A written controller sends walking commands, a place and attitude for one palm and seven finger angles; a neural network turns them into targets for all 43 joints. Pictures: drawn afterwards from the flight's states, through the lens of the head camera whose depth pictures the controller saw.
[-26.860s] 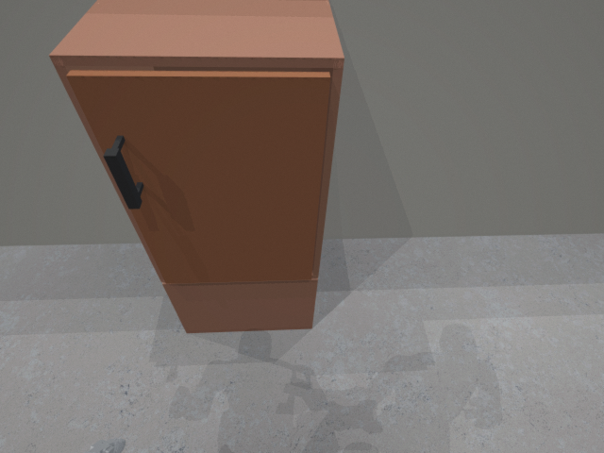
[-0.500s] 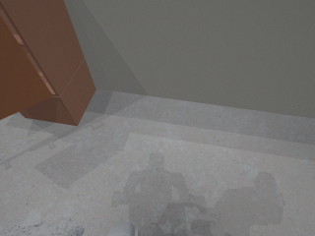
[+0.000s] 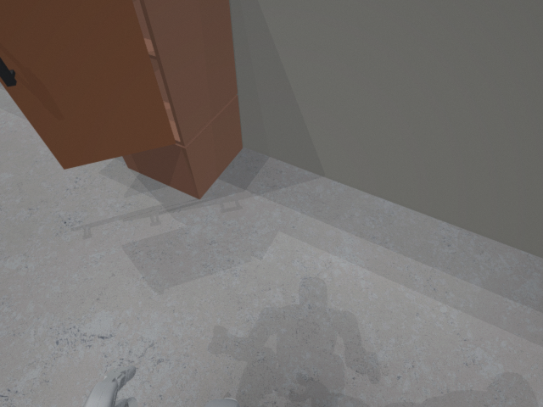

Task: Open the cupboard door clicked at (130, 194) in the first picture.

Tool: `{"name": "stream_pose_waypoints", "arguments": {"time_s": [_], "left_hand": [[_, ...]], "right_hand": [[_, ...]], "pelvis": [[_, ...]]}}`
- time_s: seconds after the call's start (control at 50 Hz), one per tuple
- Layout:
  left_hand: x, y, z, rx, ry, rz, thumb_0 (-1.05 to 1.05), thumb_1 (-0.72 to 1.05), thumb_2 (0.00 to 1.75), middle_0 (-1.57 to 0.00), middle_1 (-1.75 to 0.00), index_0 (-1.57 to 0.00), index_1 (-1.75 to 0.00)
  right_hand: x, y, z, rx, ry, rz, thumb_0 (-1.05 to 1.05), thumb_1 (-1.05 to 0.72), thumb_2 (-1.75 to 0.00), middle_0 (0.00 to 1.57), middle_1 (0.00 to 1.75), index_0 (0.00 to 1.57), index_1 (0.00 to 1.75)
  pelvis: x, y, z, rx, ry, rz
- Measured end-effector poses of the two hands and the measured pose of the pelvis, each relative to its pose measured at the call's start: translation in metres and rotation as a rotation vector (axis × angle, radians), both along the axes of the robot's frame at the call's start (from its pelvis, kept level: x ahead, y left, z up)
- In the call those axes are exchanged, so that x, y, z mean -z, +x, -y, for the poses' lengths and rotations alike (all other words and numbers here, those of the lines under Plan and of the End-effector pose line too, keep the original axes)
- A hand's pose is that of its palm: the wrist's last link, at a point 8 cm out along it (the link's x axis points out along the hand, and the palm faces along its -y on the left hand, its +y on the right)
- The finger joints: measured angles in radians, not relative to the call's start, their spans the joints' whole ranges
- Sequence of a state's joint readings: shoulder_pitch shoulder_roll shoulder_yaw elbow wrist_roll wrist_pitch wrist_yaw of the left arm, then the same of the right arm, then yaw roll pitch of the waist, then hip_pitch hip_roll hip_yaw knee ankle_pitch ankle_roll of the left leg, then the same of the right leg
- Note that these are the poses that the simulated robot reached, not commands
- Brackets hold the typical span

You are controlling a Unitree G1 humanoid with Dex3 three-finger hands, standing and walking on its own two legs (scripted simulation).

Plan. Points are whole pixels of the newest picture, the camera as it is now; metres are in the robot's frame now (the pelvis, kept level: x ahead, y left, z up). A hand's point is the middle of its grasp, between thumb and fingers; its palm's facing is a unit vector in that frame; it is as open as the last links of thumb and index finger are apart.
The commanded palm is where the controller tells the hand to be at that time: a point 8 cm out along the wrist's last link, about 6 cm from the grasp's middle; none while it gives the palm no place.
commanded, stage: turn to face it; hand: left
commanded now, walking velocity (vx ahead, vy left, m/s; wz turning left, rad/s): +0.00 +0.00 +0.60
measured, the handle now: out of the picture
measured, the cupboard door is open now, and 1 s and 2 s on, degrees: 48 48 48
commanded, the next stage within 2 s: take the last steps up to it in 0.62 s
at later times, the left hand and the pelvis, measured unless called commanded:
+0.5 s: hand out of the picture +0.02 +0.24 -0.16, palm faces +0.30 -0.92 -0.24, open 7.4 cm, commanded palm none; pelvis +0.01 +0.02 +0.01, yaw +16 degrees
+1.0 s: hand out of the picture -0.05 +0.19 -0.17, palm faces +0.49 -0.85 -0.17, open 7.3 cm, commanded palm none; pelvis +0.03 +0.03 +0.01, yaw +25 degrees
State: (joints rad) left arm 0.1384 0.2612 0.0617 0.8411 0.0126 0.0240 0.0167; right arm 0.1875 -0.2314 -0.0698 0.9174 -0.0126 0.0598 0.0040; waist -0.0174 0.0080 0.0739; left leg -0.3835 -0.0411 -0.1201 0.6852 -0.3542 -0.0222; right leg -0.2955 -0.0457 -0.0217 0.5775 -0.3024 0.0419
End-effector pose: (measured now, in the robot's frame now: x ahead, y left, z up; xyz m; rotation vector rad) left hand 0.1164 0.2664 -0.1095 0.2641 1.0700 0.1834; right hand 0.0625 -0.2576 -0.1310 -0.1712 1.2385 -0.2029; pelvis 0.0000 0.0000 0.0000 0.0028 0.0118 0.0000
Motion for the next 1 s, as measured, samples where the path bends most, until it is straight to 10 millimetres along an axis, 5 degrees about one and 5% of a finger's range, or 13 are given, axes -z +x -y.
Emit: {"name": "stream_pose_waypoints", "arguments": {"time_s": [0.16, 0.34, 0.5, 0.68, 0.86, 1.0], "left_hand": [[0.001, -0.048, 0.017, -0.114, -0.055, -0.069, 0.0, 0.91, 0.9, -0.2, -0.3, -0.2, -0.3], [0.041, -0.112, -0.006, -0.268, -0.125, -0.194, 0.0, 0.91, 0.9, -0.2, -0.3, -0.2, -0.3], [0.02, -0.114, -0.02, -0.341, -0.089, -0.169, 0.01, 0.91, 0.9, -0.2, -0.3, -0.2, -0.3], [0.007, -0.104, 0.008, -0.368, -0.04, -0.083, 0.0, 0.91, 0.9, -0.19, -0.3, -0.2, -0.3], [0.007, -0.141, 0.042, -0.452, -0.131, -0.134, 0.0, 0.91, 0.9, -0.2, -0.3, -0.2, -0.3], [0.027, -0.199, 0.033, -0.566, -0.206, -0.247, 0.0, 0.91, 0.9, -0.2, -0.3, -0.2, -0.3]], "right_hand": [[-0.016, 0.035, 0.006, -0.099, -0.011, -0.017, 0.0, -0.91, -0.89, 0.2, 0.3, 0.2, 0.29], [-0.021, 0.098, -0.038, -0.275, -0.061, 0.087, 0.0, -0.91, -0.89, 0.19, 0.3, 0.2, 0.29], [-0.023, 0.1, -0.059, -0.348, -0.033, 0.059, 0.0, -0.9, -0.89, 0.2, 0.3, 0.2, 0.3], [0.004, 0.097, -0.039, -0.348, 0.037, -0.009, 0.0, -0.9, -0.89, 0.2, 0.3, 0.2, 0.3], [-0.015, 0.111, -0.038, -0.404, 0.008, -0.051, 0.0, -0.91, -0.89, 0.2, 0.3, 0.2, 0.29], [-0.025, 0.149, -0.087, -0.513, -0.017, 0.02, 0.0, -0.91, -0.89, 0.19, 0.3, 0.2, 0.29]], "pelvis": [[-0.013, 0.006, 0.003, -0.121, 0.023, 0.01], [0.004, 0.01, -0.019, -0.211, 0.008, 0.003], [-0.01, 0.012, -0.015, -0.271, -0.016, 0.005], [-0.003, 0.021, 0.011, -0.331, 0.008, 0.016], [-0.018, 0.027, 0.006, -0.394, 0.027, 0.013], [-0.012, 0.033, -0.028, -0.437, 0.02, 0.009]]}}
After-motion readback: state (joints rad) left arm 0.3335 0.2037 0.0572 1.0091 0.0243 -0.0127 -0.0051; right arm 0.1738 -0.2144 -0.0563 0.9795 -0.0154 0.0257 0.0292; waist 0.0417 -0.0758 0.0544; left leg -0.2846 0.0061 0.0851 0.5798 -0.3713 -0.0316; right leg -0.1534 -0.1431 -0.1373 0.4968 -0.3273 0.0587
